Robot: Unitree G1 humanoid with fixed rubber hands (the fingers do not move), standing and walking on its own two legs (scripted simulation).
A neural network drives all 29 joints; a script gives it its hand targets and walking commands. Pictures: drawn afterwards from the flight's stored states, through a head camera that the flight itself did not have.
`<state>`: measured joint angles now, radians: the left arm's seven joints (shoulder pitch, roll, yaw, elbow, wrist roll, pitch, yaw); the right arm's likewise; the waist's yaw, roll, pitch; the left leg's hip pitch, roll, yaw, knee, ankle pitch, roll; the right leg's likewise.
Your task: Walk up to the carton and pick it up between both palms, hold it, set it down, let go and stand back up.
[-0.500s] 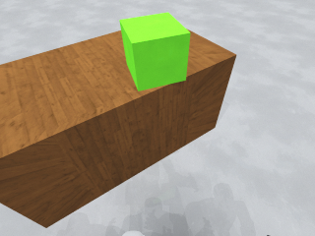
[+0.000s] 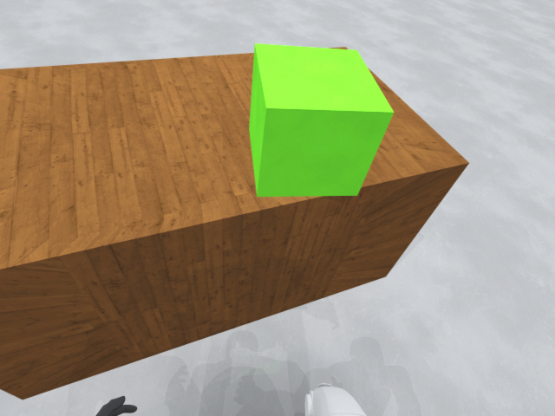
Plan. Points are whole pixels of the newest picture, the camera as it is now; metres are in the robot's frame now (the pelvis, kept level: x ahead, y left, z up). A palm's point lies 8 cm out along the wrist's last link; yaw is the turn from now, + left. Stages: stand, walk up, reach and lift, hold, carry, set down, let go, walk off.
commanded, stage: walk up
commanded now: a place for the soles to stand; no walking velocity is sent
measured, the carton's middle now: (307, 122) +0.73 -0.09 +0.01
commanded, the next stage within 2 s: none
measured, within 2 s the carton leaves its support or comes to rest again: neither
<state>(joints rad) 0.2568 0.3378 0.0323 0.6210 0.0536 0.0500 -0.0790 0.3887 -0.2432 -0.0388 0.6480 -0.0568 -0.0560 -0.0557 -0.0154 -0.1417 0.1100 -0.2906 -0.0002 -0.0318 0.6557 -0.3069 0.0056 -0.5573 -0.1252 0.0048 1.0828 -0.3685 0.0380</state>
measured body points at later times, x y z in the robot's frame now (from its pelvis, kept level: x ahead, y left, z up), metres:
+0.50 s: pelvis +0.16 -0.14 -0.02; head +0.17 -0.11 +0.43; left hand +0.14 +0.14 -0.15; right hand +0.35 -0.37 -0.09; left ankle +0.21 -0.04 -0.72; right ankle +0.17 -0.23 -0.71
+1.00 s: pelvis +0.27 -0.27 -0.01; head +0.30 -0.28 +0.43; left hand +0.32 +0.02 -0.10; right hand +0.47 -0.51 -0.12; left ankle +0.22 -0.14 -0.67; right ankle +0.37 -0.38 -0.72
